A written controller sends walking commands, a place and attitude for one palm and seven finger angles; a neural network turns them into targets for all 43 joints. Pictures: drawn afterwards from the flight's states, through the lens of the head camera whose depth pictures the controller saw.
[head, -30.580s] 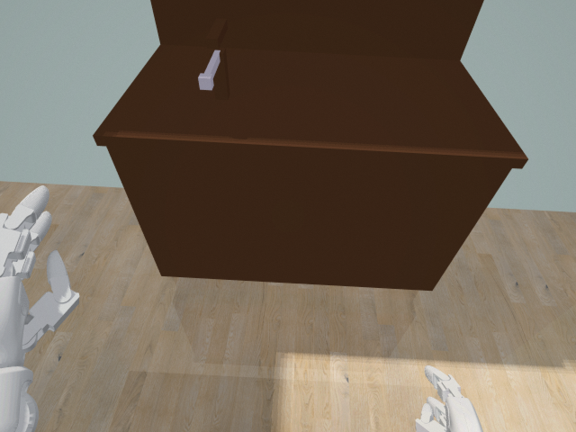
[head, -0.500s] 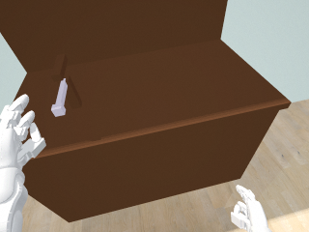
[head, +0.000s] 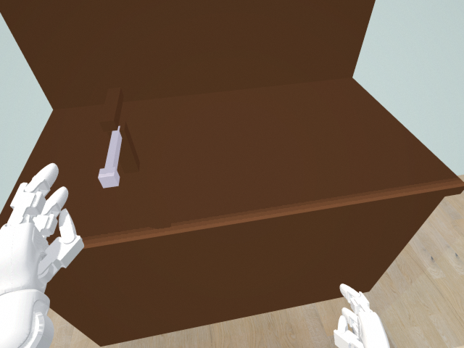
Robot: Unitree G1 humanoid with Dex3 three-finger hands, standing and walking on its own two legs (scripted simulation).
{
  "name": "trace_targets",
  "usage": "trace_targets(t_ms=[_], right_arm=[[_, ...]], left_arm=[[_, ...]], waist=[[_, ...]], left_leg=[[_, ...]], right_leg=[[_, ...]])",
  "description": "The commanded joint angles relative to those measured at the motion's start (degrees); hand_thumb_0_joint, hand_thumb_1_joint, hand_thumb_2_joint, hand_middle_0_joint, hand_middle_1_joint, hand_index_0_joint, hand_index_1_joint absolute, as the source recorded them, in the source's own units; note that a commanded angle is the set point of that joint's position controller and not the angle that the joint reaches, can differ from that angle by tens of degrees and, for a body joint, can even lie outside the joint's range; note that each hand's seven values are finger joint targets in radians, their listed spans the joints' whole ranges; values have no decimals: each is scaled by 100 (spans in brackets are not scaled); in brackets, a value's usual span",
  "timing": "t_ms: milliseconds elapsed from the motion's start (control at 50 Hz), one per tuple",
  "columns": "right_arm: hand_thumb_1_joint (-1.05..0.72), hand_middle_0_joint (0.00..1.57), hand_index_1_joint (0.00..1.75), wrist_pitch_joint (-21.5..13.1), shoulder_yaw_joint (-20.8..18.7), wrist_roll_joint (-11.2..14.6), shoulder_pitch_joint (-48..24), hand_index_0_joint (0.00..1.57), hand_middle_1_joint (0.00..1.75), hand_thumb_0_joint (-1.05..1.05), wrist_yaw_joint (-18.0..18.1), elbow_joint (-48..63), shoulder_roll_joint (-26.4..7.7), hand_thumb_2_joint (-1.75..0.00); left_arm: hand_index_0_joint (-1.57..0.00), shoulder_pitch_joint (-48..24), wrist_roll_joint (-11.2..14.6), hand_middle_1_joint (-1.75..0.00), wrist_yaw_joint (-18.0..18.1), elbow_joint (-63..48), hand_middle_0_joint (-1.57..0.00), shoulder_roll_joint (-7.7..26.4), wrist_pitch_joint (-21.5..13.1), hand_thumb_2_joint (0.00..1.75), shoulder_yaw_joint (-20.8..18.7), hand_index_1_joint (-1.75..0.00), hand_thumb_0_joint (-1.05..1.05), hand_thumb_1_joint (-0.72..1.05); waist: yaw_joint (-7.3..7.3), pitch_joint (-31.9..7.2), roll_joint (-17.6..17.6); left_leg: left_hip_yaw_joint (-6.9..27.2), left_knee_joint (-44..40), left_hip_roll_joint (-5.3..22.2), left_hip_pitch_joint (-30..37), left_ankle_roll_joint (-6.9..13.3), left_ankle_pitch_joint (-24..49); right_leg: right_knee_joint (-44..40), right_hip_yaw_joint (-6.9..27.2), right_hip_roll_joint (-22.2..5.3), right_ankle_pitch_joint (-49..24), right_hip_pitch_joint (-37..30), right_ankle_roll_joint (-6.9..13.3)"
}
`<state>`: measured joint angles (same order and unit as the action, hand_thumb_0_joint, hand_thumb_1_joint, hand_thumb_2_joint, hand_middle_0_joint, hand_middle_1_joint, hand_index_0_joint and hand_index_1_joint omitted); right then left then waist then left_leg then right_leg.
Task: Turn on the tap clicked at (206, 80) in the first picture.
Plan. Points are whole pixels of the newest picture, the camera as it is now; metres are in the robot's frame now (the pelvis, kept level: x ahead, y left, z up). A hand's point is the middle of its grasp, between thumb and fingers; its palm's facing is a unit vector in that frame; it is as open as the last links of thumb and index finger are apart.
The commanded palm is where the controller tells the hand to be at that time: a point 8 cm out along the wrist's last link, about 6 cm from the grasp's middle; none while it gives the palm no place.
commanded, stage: turn the palm inward beside the body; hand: left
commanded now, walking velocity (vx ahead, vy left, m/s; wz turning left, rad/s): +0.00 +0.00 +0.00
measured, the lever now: (109, 177) +0.36 +0.29 +0.11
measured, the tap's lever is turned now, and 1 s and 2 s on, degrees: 0 0 0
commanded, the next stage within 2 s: reach beside the lever's end, fingers flat in 1.02 s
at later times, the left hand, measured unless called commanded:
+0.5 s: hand (80, 258) +0.18 +0.22 +0.15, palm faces +0.47 -0.88 -0.12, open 7.4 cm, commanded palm +0.12 +0.26 +0.17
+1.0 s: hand (97, 270) +0.17 +0.20 +0.15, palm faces +0.49 -0.86 -0.11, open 7.4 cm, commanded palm +0.11 +0.24 +0.17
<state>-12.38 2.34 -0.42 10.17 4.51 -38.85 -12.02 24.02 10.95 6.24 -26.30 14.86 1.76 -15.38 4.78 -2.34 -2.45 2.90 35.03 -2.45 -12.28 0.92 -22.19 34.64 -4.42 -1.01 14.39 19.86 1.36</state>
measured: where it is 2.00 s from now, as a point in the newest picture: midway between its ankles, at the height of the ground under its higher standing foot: outside the picture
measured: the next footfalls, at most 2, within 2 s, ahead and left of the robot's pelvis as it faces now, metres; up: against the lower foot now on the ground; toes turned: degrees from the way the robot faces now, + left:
none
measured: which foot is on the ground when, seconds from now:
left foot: down 0.00-1.00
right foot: down 0.00-1.00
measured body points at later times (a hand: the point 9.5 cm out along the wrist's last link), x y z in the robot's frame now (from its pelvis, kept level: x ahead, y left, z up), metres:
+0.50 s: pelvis -0.01 -0.01 +0.00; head -0.04 -0.03 +0.45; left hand +0.15 +0.27 +0.16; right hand +0.20 -0.21 -0.07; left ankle -0.04 +0.11 -0.73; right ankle +0.04 -0.11 -0.73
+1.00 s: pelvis -0.02 -0.04 +0.00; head -0.04 -0.07 +0.45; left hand +0.13 +0.24 +0.16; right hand +0.19 -0.25 -0.08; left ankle -0.04 +0.11 -0.73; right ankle +0.04 -0.11 -0.73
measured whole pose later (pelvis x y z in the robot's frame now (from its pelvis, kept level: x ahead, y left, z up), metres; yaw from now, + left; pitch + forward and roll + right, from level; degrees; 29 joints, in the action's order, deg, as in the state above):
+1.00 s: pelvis -0.02 -0.04 +0.00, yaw +1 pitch -3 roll +0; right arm -11.9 1.5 1.0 8.5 5.2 -39.7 -13.8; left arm 26.6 13.5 11.0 -30.9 11.4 11.0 -13.1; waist 4.7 -1.4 -4.5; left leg 5.1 35.6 0.4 -11.9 -1.5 -21.1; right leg 32.7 -6.9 1.6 12.6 17.9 3.8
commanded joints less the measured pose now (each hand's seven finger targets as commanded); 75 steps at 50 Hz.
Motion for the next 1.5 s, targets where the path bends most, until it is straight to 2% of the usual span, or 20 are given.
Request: trace_targets(t_ms=[0,220,380,460,500,580,600,680,700,880,920,980,1000,1060,1100,1180,1300,1320,1380,1480], right_arm=[[-90,20,30,-301,-241,8,-764,20,30,0,9,964,-718,-90],[-90,20,30,-215,-213,14,-799,20,30,0,50,981,-653,-90],[-90,20,30,-193,-172,53,-986,20,30,0,109,1002,-640,-90],[-90,20,30,-239,-154,78,-1018,20,30,0,105,997,-628,-90],[-90,20,30,-269,-130,101,-1087,20,30,0,100,1014,-631,-90],[-90,20,30,-276,-147,117,-1109,20,30,0,129,976,-639,-90],[-90,20,30,-306,-128,146,-1185,20,30,0,125,989,-628,-90],[-90,20,30,-300,-149,138,-1162,20,30,0,125,970,-625,-90],[-90,20,30,-324,-132,158,-1197,20,30,0,111,975,-616,-90],[-90,20,30,-300,-203,141,-1263,20,30,0,96,947,-597,-90],[-90,20,30,-312,-192,153,-1279,20,30,0,84,969,-576,-90],[-90,20,30,-289,-199,127,-1200,20,30,0,90,954,-606,-90],[-90,20,30,-314,-191,155,-1234,20,30,0,85,971,-603,-90],[-90,20,30,-333,-194,131,-1148,20,30,0,104,969,-616,-90],[-90,20,30,-368,-177,133,-1150,20,30,0,101,979,-635,-90],[-90,20,30,-386,-164,90,-1008,20,30,0,138,968,-662,-90],[-90,20,30,-394,-145,81,-983,20,30,0,138,1033,-673,-90],[-90,20,30,-387,-126,61,-924,20,30,0,134,1031,-645,-90],[-90,20,30,-331,-155,42,-860,20,30,0,132,1016,-676,-90],[-90,20,30,-261,-164,33,-855,20,30,0,111,1030,-657,-90]], left_arm=[[-20,-474,-23,-30,137,-1550,-20,800,-273,90,-601,-30,0,90],[-20,-421,-77,-30,167,-1724,-20,534,29,90,-275,-30,0,90],[-20,-295,97,-30,266,-1644,-20,467,264,90,-310,-30,0,90],[-20,-411,109,-30,319,-1765,-20,490,300,90,-299,-30,0,90],[-20,-411,124,-30,359,-1799,-20,564,333,90,-371,-30,0,90],[-20,-440,231,-30,372,-1658,-20,443,445,90,-298,-30,0,90],[-20,-472,241,-30,386,-1702,-20,507,474,90,-362,-30,0,90],[-20,-457,215,-30,417,-1666,-20,504,526,90,-295,-30,0,90],[-20,-491,206,-30,434,-1735,-20,532,514,90,-333,-30,0,90],[-20,-379,226,-30,537,-1661,-20,553,510,90,-346,-30,0,90],[-20,-356,205,-30,551,-1758,-20,510,498,90,-311,-30,0,90],[-20,-253,233,-30,534,-1710,-20,517,488,90,-338,-30,0,90],[-20,-314,231,-30,528,-1813,-20,534,473,90,-347,-30,0,90],[-20,-281,223,-30,496,-1764,-20,467,424,90,-252,-30,0,90],[-20,-341,198,-30,493,-1870,-20,563,404,90,-340,-30,0,90],[-20,-413,194,-30,435,-1606,-20,382,345,90,-195,-30,0,90],[-20,-478,125,-30,355,-1534,-20,440,391,90,-254,-30,0,90],[-20,-636,103,-30,335,-1592,-20,288,372,90,-63,-30,0,90],[-20,-554,98,-30,352,-1418,-20,372,380,90,-203,-30,0,90],[-20,-648,69,-30,412,-1362,-20,290,349,90,-188,-30,0,90]], waist=[[117,-655,-159],[75,-616,-157],[99,-384,65],[74,-271,-54],[68,-233,-139],[36,-198,236],[36,-149,76],[43,-82,242],[34,-29,63],[77,-54,349],[77,-161,173],[70,-237,381],[47,-231,163],[30,-205,342],[43,-267,25],[11,-258,264],[74,-498,-62],[27,-537,-89],[60,-533,136],[70,-584,8]], left_leg=[[106,-587,185,-353,-343,2942],[145,-727,229,-295,-448,2683],[85,-851,142,-530,-268,1614],[62,-891,126,-597,-210,1274],[52,-875,116,-645,-156,1092],[-5,-806,94,-754,0,617],[-3,-809,83,-756,-4,523],[-61,-707,66,-881,40,346],[-62,-680,53,-868,30,318],[-87,-357,71,-1055,14,141],[-68,-391,63,-1001,19,223],[-55,-367,72,-1018,41,374],[-62,-358,66,-928,44,402],[-36,-419,69,-941,63,423],[-26,-459,56,-824,62,554],[45,-603,58,-807,68,728],[48,-671,52,-596,-24,1288],[47,-677,42,-564,-61,1453],[66,-693,78,-588,-146,1717],[42,-682,89,-553,-235,1913]], right_leg=[[-198,-97,90,-1285,-995,25],[-324,-126,91,-918,-988,55],[-558,-67,79,-477,-1094,35],[-666,-16,61,-231,-1092,22],[-722,34,60,-96,-1063,12],[-957,219,-1,422,-1094,-67],[-1013,268,-8,532,-1084,-56],[-1197,488,-102,1002,-1123,-109],[-1242,527,-110,1070,-1086,-92],[-1509,961,-339,1868,-1089,-199],[-1406,864,-309,1677,-1111,-162],[-1333,840,-294,1368,-1144,-198],[-1322,800,-266,1307,-1078,-170],[-1235,676,-223,1196,-1040,-170],[-1117,551,-159,884,-1024,-119],[-870,277,-46,356,-989,-99],[-623,92,38,-394,-1074,-8],[-562,53,24,-576,-1080,-1],[-487,-4,69,-795,-1119,19],[-435,-28,82,-884,-1081,40]])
